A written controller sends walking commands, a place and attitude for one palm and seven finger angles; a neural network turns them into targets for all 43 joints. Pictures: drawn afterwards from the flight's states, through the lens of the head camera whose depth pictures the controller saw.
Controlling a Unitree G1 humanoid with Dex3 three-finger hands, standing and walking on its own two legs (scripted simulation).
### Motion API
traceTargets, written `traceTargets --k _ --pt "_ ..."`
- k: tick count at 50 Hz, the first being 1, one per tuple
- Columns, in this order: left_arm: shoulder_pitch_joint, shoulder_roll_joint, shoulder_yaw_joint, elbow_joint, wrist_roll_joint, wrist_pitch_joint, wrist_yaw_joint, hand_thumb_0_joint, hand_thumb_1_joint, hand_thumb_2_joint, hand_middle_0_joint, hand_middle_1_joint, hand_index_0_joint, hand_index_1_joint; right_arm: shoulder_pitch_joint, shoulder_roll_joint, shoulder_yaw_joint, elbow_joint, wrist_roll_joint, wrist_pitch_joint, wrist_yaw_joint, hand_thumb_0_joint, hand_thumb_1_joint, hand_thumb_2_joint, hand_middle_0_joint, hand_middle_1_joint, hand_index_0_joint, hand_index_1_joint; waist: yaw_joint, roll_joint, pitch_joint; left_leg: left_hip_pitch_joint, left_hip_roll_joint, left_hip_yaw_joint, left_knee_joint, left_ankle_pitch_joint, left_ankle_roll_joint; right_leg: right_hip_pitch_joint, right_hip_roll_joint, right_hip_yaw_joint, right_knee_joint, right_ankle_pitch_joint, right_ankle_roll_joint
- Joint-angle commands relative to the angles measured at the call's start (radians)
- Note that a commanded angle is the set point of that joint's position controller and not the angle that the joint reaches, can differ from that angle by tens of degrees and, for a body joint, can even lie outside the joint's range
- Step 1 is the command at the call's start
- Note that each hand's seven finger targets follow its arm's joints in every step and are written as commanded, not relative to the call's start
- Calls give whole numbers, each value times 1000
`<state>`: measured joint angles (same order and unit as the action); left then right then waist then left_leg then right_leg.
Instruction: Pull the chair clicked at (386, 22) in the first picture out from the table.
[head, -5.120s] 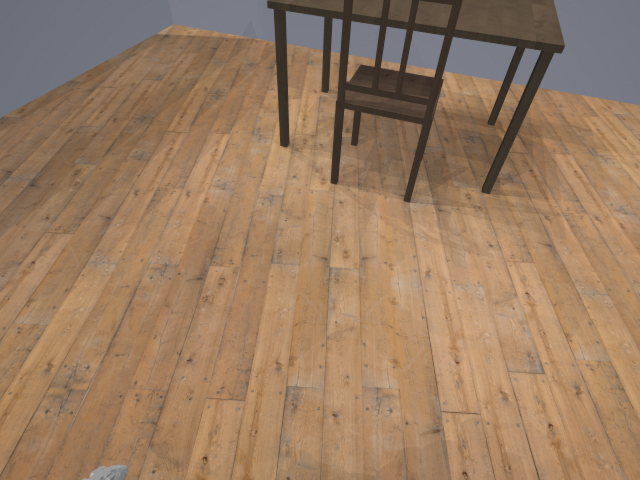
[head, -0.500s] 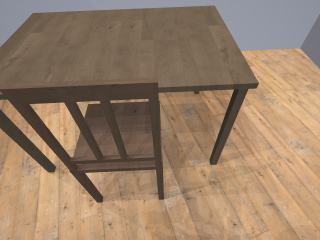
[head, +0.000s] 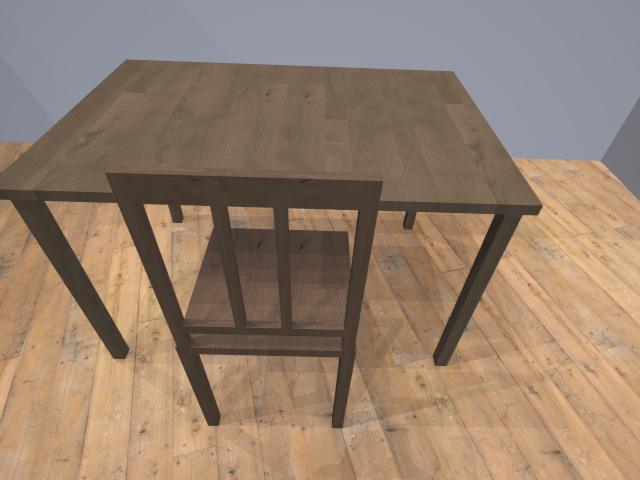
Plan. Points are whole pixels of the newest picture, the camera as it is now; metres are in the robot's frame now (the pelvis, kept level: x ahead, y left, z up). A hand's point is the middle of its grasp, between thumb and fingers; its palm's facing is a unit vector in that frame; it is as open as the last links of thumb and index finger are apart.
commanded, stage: come to a stop and stand still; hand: left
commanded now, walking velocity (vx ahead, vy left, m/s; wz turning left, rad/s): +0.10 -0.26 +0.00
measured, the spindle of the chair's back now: (231, 272) +0.49 +0.20 -0.06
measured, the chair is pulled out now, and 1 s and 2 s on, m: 0.00 0.00 0.00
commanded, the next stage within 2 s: look again from close up in 1.24 s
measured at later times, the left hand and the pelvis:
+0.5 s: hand out of the picture +0.02 +0.17 -0.16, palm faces -0.03 -0.98 -0.20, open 7.3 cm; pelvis -0.02 +0.00 +0.01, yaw -1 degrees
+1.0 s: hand out of the picture +0.02 +0.16 -0.16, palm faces -0.02 -0.98 -0.20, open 7.4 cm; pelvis +0.02 -0.01 +0.01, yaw -2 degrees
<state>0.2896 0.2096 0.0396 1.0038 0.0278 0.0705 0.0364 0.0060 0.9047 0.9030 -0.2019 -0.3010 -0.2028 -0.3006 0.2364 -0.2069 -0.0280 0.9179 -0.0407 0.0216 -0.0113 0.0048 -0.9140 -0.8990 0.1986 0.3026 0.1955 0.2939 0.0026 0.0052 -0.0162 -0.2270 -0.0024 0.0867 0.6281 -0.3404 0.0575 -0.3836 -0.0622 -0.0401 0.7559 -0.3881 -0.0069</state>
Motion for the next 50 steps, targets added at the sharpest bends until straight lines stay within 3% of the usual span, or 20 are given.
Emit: traceTargets --k 1,4,12,15,18,19,20,21,22,23,25,27,28,30,32,34,38,41,44,50 --pt "2 72 19 -105 15 -26 -31 0 900 900 -200 -300 -200 -300 6 -175 -26 -71 -1 -17 -15 0 -900 -900 200 300 200 300 -1 62 228 -202 288 -366 -445 -214 118 -178 40 68 312 18 -17" --pt "19 75 21 -109 11 -29 -42 0 900 900 -200 -300 -200 -300 43 -160 -19 -59 3 -34 -22 0 -900 -900 200 300 200 300 -1 76 214 -156 289 -338 -454 -158 118 -209 36 77 344 72 -10" --pt "15 53 10 -123 9 -34 -52 0 900 900 -200 -300 -200 -300 153 -171 -29 -8 5 -46 -32 0 -900 -900 200 300 200 300 -43 80 6 86 295 -329 -416 -40 127 -158 34 45 128 -14 -5" --pt "6 36 2 -121 5 -40 -51 0 900 900 -200 -300 -200 -300 155 -175 -31 9 1 -40 -26 0 -900 -900 200 300 200 300 -49 107 9 30 281 -321 -407 -73 122 -44 50 21 -34 -84 -17" --pt "104 12 -1 -76 2 -53 -40 0 900 900 -200 -300 -200 -300 137 -165 -31 27 8 -28 -16 0 -900 -900 200 300 200 300 0 41 14 -121 218 -258 -343 -180 70 193 81 -7 -305 41 -28" --pt "125 32 -1 -61 2 -60 -31 0 900 900 -200 -300 -200 -300 136 -128 -22 34 12 -28 -10 0 -900 -900 200 300 200 300 7 -22 27 -224 160 -198 -284 -182 33 308 49 55 -387 38 -46" --pt "153 59 0 -51 2 -69 -18 0 900 900 -200 -300 -200 -300 119 -85 -8 28 18 -29 -6 0 -900 -900 200 300 200 300 19 -131 32 -315 65 -97 -143 -180 -9 357 -70 228 -459 -73 -97" --pt "134 103 1 -53 -2 -74 -8 0 900 900 -200 -300 -200 -300 111 -46 2 23 19 -27 -6 0 -900 -900 200 300 200 300 2 -229 59 -310 -6 -7 4 -145 -41 271 -190 369 -553 -171 -160" --pt "80 111 1 -68 -6 -72 -5 0 900 900 -200 -300 -200 -300 118 -58 -4 29 14 -20 -4 0 -900 -900 200 300 200 300 -21 -132 59 -221 -4 -19 114 -132 -45 166 -226 369 -582 -159 -199" --pt "32 107 0 -75 -6 -81 -1 0 900 900 -200 -300 -200 -300 132 -38 -1 46 16 -19 0 0 -900 -900 200 300 200 300 -34 -126 66 -200 15 -35 146 -126 -43 110 -201 343 -587 -207 -201" --pt "-8 72 -4 -78 -7 -90 7 0 900 900 -200 -300 -200 -300 151 -31 4 68 18 -17 1 0 -900 -900 200 300 200 300 -51 -176 138 -163 30 -53 99 -63 -42 73 -150 269 -550 -17 -174" --pt "-15 61 -13 -55 -11 -95 1 0 900 900 -200 -300 -200 -300 196 -6 19 102 22 -32 -3 0 -900 -900 200 300 200 300 -64 -120 127 -25 24 -45 -153 49 -48 75 -98 178 -422 189 -134" --pt "4 45 -20 -47 -15 -95 -2 0 900 900 -200 -300 -200 -300 207 -18 24 117 22 -46 -6 0 -900 -900 200 300 200 300 -45 -24 109 20 47 -92 -232 191 -38 102 -43 132 -328 263 -93" --pt "61 11 -26 -28 -22 -92 -4 0 900 900 -200 -300 -200 -300 191 -70 24 127 19 -63 -20 0 -900 -900 200 300 200 300 -6 130 71 12 160 -193 -236 406 13 151 30 69 -282 202 -47" --pt "57 15 -31 -9 -18 -79 -4 0 900 900 -200 -300 -200 -300 144 -73 24 129 22 -59 -23 0 -900 -900 200 300 200 300 6 187 110 -49 165 -222 -301 276 27 182 36 52 -294 119 -36" --pt "60 18 -35 4 -18 -81 -7 0 900 900 -200 -300 -200 -300 130 -67 28 128 27 -61 -29 0 -900 -900 200 300 200 300 10 163 131 -41 156 -214 -295 349 32 189 33 60 -308 167 -35" --pt "68 24 -37 22 -21 -89 -4 0 900 900 -200 -300 -200 -300 124 -64 27 135 31 -63 -30 0 -900 -900 200 300 200 300 -2 24 20 74 122 -153 -228 412 8 221 -10 88 -336 313 -35" --pt "54 24 -40 24 -20 -92 2 0 900 900 -200 -300 -200 -300 119 -65 25 147 32 -61 -30 0 -900 -900 200 300 200 300 -13 -50 3 112 115 -139 -214 435 -1 224 -25 95 -343 387 -33" --pt "54 27 -41 29 -19 -96 5 0 900 900 -200 -300 -200 -300 99 -59 27 155 36 -59 -28 0 -900 -900 200 300 200 300 -13 -74 19 116 110 -130 -221 441 -5 228 -36 98 -351 447 -32" --pt "67 36 -42 43 -18 -95 9 0 900 900 -200 -300 -200 -300 73 -59 30 168 36 -54 -27 0 -900 -900 200 300 200 300 -11 -14 51 123 105 -128 -240 424 -10 224 -44 107 -373 437 -32"
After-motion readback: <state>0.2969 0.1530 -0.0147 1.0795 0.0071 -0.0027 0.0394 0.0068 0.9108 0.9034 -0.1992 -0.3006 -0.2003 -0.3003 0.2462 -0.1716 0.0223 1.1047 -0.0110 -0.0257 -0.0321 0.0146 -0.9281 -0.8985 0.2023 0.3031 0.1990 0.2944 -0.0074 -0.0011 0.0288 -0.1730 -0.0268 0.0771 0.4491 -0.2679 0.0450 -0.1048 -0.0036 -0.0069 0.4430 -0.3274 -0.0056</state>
